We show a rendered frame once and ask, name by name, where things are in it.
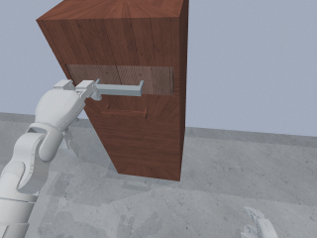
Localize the handle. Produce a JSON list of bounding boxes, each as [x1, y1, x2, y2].
[[94, 78, 144, 96], [100, 109, 148, 121]]

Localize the robot left hand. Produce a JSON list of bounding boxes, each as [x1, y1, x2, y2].
[[35, 79, 102, 158]]

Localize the robot right hand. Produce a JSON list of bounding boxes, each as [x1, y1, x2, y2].
[[241, 206, 279, 238]]

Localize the cabinet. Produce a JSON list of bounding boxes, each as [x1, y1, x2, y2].
[[36, 0, 189, 181]]

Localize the drawer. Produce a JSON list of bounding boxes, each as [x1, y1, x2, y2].
[[66, 64, 174, 95]]

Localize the left robot forearm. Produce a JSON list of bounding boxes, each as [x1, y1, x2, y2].
[[0, 122, 64, 238]]

